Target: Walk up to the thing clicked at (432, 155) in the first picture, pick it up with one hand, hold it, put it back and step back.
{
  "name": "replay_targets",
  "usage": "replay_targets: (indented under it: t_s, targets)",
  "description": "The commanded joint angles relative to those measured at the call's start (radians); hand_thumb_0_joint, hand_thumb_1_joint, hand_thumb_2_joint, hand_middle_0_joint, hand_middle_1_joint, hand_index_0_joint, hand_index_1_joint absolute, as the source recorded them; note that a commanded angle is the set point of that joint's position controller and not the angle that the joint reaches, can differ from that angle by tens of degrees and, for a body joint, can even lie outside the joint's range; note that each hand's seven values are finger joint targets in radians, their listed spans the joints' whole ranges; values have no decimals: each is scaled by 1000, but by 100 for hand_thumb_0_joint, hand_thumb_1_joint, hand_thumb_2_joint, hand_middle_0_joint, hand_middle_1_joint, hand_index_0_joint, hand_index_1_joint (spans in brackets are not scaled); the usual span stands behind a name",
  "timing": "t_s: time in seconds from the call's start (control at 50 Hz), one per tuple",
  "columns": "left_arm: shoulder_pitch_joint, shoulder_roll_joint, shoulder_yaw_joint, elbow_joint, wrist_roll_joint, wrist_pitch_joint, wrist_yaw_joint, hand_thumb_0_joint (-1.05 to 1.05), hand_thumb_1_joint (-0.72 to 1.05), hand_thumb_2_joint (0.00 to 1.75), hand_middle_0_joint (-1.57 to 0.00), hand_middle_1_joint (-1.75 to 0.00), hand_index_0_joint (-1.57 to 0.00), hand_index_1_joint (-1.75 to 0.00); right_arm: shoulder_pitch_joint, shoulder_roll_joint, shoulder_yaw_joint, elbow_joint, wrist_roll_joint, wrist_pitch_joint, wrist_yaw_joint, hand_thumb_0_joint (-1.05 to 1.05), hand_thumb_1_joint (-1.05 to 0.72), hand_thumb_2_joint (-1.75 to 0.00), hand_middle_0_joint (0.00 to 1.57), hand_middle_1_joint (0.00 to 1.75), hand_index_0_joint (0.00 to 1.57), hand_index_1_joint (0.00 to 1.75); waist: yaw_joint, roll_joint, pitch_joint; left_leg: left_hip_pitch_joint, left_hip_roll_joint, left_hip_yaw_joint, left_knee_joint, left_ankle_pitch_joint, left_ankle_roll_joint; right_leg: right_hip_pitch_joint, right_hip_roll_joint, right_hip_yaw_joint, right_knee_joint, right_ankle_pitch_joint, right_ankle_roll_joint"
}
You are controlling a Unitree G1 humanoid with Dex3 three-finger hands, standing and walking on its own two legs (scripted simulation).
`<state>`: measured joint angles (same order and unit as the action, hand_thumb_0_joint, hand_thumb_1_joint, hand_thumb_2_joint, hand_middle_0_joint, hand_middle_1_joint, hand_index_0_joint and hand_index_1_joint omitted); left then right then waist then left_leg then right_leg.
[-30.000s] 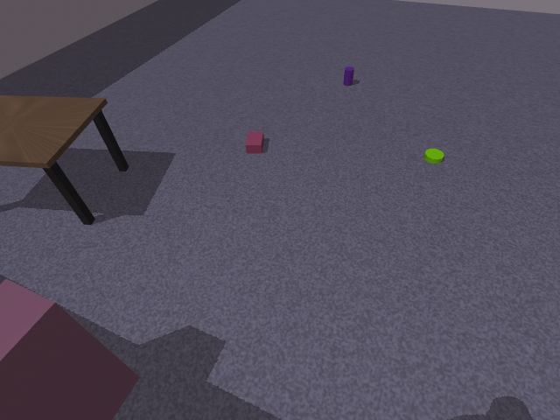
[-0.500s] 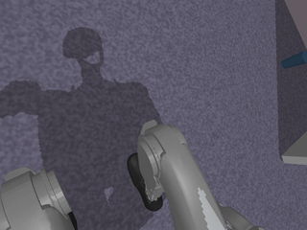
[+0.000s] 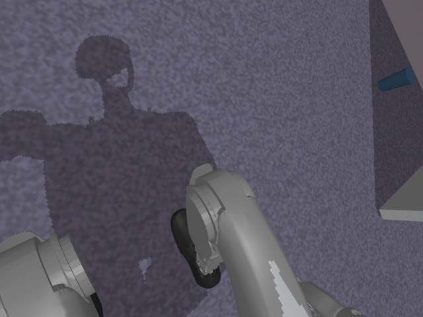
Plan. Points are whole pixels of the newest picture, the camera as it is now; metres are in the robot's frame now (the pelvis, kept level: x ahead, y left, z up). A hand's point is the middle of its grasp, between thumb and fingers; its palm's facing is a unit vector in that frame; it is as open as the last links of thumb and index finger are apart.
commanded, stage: open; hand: left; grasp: from above
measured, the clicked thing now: out of the picture +0.46 +0.32 -0.29
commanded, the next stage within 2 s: withdraw in 0.58 s
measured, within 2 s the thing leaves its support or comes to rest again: neither
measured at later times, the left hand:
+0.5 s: hand out of the picture +0.45 +0.32 -0.26, palm faces -0.45 -0.16 -0.88, open 13.9 cm
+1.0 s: hand out of the picture +0.48 +0.33 -0.19, palm faces -0.26 -0.11 -0.96, open 14.1 cm
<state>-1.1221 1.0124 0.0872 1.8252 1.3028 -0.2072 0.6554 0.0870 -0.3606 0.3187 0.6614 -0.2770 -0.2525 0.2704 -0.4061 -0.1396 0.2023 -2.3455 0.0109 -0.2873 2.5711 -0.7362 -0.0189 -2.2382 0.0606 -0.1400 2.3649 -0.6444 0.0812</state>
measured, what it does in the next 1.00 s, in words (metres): stands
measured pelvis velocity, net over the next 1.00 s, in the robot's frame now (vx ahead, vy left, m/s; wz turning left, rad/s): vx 0.01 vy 0.00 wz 0.01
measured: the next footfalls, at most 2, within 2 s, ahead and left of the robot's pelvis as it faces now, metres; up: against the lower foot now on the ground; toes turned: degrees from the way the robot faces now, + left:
none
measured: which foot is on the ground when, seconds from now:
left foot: down 0.00-1.00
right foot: down 0.00-1.00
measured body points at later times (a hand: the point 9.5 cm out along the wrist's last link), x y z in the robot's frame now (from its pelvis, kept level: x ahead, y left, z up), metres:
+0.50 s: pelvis +0.00 +0.00 +0.01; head +0.29 +0.13 +0.32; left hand +0.47 +0.32 -0.21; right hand +0.05 -0.25 -0.04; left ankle +0.06 +0.13 -0.27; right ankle +0.12 -0.13 -0.27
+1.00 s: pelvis +0.01 +0.00 +0.01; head +0.27 +0.12 +0.35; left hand +0.49 +0.33 -0.14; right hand +0.06 -0.26 -0.05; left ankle +0.06 +0.13 -0.27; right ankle +0.12 -0.13 -0.27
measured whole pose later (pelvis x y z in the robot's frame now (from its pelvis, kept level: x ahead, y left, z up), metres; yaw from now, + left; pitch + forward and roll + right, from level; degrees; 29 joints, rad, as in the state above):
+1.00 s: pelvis +0.01 +0.00 +0.01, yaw +1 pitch +31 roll -15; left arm -1.01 0.91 0.13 1.47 1.26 -0.14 0.60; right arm 0.15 -0.34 0.23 0.67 -0.23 -0.22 0.29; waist -0.35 -0.07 0.09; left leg -2.35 0.01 -0.28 2.52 -0.74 -0.04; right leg -2.25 0.04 -0.14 2.33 -0.66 0.06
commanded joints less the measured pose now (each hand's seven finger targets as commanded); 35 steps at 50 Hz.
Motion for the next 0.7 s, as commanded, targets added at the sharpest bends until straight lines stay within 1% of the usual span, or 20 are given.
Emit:
replay_targets:
  t_s: [0.0, 0.04, 0.06, 0.16, 0.18, 0.2, 0.28, 0.3, 0.32, 0.34, 0.38, 0.42, 0.44, 0.48, 0.5, 0.54, 0.6, 0.64, 0.66, 0.68]
  targets:
    - [-245, 196, -10, -110, -24, 3, 39, 0, -37, 82, -15, -99, -18, -95, 179, -338, -91, 21, 6, -8, -4, 0, -90, -90, 20, 30, 20, 30, -73, 528, -632, 477, 36, 116, -274, 219, 18, 374, 31, -145, -178, 252, -87]
    - [-268, 219, 12, -126, -21, -1, 51, 0, -42, 86, -11, -103, -14, -99, 193, -337, -87, 17, 7, -7, -6, 0, -90, -90, 20, 30, 20, 30, -70, 529, -662, 487, 36, 108, -277, 241, 17, 384, 30, -149, -180, 267, -87]
    - [-240, 193, -7, -104, -21, 5, 45, 0, -43, 87, -11, -103, -14, -99, 182, -337, -88, 16, 8, -11, -3, 0, -90, -90, 20, 30, 20, 30, -73, 528, -631, 479, 35, 114, -266, 235, 18, 372, 27, -147, -170, 268, -86]
    - [-242, 209, 1, -100, -33, 16, 40, 0, -48, 92, -7, -106, -9, -103, 189, -340, -88, 19, 5, -14, -3, 0, -90, -90, 20, 30, 20, 30, -74, 544, -626, 477, 36, 114, -279, 225, 16, 376, 28, -149, -185, 253, -88]
    - [-231, 195, -8, -91, -36, 19, 33, 0, -49, 93, -7, -106, -9, -103, 184, -338, -84, 13, 3, -16, -2, 0, -90, -90, 20, 30, 20, 30, -79, 532, -609, 477, 36, 114, -277, 219, 15, 369, 24, -149, -178, 251, -86]
    - [-240, 223, -1, -99, -36, 19, 33, 0, -50, 93, -7, -106, -9, -104, 188, -347, -86, 14, 6, -12, -6, 0, -90, -90, 20, 30, 20, 30, -79, 533, -619, 464, 37, 114, -287, 202, 17, 382, 33, -146, -193, 237, -89]
    - [-237, 228, 9, -139, -42, 22, 32, 0, -50, 94, -6, -105, -8, -103, 197, -347, -92, 10, 7, -4, -9, 0, -90, -90, 20, 30, 20, 30, -58, 570, -686, 507, 38, 113, -290, 269, 12, 416, 33, -145, -183, 285, -94]
    - [-222, 202, -7, -107, -43, 23, 25, 0, -49, 93, -6, -107, -8, -104, 206, -343, -88, 6, 2, -5, -6, 0, -90, -90, 20, 30, 20, 30, -81, 544, -659, 498, 38, 115, -279, 269, 16, 421, 33, -146, -184, 296, -89]
    - [-233, 223, 4, -141, -46, 20, 27, 0, -49, 92, -6, -107, -8, -104, 203, -351, -89, 6, 7, -4, -7, 0, -90, -90, 20, 30, 20, 30, -68, 554, -679, 505, 41, 108, -283, 286, 14, 417, 35, -150, -184, 305, -89]
    - [-223, 205, -10, -113, -44, 25, 21, 0, -49, 92, -6, -107, -8, -104, 197, -344, -88, 6, 9, -5, -7, 0, -90, -90, 20, 30, 20, 30, -76, 539, -649, 496, 39, 112, -277, 272, 14, 407, 31, -148, -177, 297, -89]
    - [-229, 212, -2, -129, -52, 21, 12, 0, -48, 91, -6, -106, -8, -103, 207, -339, -80, 7, 11, -6, -4, 0, -90, -90, 20, 30, 20, 30, -79, 543, -654, 502, 39, 110, -276, 289, 16, 409, 31, -150, -182, 308, -87]
    - [-241, 227, 6, -139, -53, 17, 13, 0, -49, 92, -6, -106, -8, -103, 200, -343, -85, 10, 14, -4, -11, 0, -89, -90, 20, 30, 20, 30, -68, 558, -662, 511, 40, 106, -286, 280, 11, 400, 30, -150, -184, 294, -91]
    - [-221, 218, -5, -117, -51, 18, 8, 0, -48, 91, -6, -107, -8, -104, 193, -342, -84, 7, 17, -5, -11, 0, -90, -90, 20, 30, 20, 30, -69, 556, -627, 500, 39, 112, -286, 258, 12, 390, 28, -148, -183, 277, -91]
    - [-223, 225, 4, -133, -45, 11, 10, 0, -48, 91, -6, -107, -8, -104, 205, -341, -82, 5, 10, 0, -10, 0, -90, -90, 20, 30, 20, 30, -69, 564, -638, 500, 38, 109, -296, 257, 11, 397, 31, -151, -189, 274, -93]
    - [-212, 210, -7, -112, -44, 11, 6, 0, -47, 91, -6, -107, -8, -104, 198, -334, -77, 0, 8, 1, -8, 0, -90, -90, 20, 30, 20, 30, -75, 541, -614, 482, 37, 112, -291, 239, 14, 390, 30, -152, -189, 262, -91]
    - [-225, 223, -3, -138, -47, 4, 8, 0, -47, 91, -6, -107, -8, -104, 199, -342, -84, 0, 11, 5, -14, 0, -89, -90, 20, 30, 20, 30, -69, 547, -646, 489, 37, 117, -290, 253, 17, 408, 35, -147, -203, 273, -91]
    - [-245, 219, -12, -156, -47, -3, 12, 0, -47, 91, -6, -108, -8, -105, 214, -351, -91, -5, 11, 10, -18, 0, -90, -90, 20, 30, 20, 30, -76, 538, -639, 481, 36, 120, -292, 240, 19, 420, 33, -142, -211, 267, -90]
    - [-222, 211, -11, -127, -49, -2, 9, 0, -46, 91, -6, -107, -9, -104, 200, -341, -79, 3, 11, 4, -18, 0, -89, -90, 20, 30, 20, 30, -77, 522, -620, 480, 38, 109, -286, 234, 16, 382, 28, -152, -193, 256, -88]
    - [-227, 227, -5, -134, -49, -8, 14, 0, -46, 91, -6, -107, -9, -104, 205, -348, -84, 2, 12, 6, -21, 0, -89, -90, 20, 30, 20, 30, -77, 529, -628, 483, 39, 105, -296, 231, 15, 394, 30, -151, -200, 254, -89]
    - [-224, 214, -7, -128, -45, -9, 15, 0, -51, 98, -6, -102, -8, -101, 203, -344, -86, -5, 12, 10, -23, 0, -90, -90, 20, 30, 20, 30, -79, 523, -633, 493, 41, 101, -299, 227, 14, 393, 31, -153, -199, 255, -90]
